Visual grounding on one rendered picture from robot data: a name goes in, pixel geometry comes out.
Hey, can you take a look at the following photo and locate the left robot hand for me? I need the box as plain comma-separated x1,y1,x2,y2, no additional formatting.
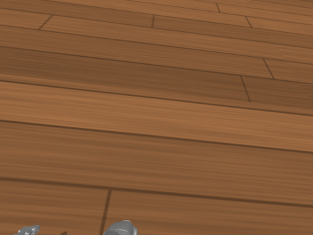
13,225,40,235

